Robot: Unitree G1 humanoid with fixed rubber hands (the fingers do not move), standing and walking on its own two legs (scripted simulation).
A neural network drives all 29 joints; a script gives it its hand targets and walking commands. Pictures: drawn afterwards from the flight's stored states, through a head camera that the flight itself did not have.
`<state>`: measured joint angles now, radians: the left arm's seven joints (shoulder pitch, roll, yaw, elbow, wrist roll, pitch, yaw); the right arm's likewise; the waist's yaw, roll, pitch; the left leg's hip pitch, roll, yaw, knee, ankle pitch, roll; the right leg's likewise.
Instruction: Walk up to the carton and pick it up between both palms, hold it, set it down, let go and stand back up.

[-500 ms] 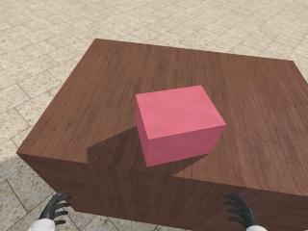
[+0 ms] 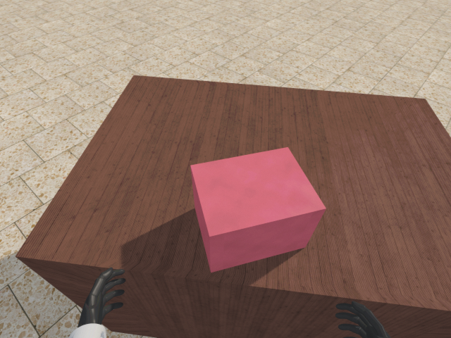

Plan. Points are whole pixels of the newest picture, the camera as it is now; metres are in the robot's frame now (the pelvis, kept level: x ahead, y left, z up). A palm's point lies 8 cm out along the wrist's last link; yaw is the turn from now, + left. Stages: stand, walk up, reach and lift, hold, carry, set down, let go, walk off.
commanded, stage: reach and lift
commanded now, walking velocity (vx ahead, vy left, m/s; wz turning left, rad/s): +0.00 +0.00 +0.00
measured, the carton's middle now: (250, 208) +0.37 -0.02 -0.01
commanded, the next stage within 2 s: none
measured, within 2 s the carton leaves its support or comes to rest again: neither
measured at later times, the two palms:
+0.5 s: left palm (126, 310) +0.16 +0.17 +0.01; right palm (427, 334) +0.16 -0.29 +0.00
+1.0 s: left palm (141, 266) +0.21 +0.15 +0.05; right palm (426, 288) +0.22 -0.30 +0.04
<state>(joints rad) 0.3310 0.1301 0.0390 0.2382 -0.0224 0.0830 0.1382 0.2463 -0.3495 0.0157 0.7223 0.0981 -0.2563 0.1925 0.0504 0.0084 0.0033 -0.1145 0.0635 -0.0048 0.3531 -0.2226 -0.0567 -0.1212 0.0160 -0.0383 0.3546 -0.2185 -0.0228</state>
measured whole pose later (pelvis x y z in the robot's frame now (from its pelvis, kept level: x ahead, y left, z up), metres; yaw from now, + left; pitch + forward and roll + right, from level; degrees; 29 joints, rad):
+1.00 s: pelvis -0.02 -0.02 +0.00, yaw -3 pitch -1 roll +1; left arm 0.24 -0.07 0.00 -0.16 0.05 0.21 0.28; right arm 0.08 -0.51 0.06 0.42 0.44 -0.18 0.23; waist 0.04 -0.03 -0.01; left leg -0.12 0.09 0.00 0.33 -0.20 -0.07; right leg -0.18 0.06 0.01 0.39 -0.20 -0.06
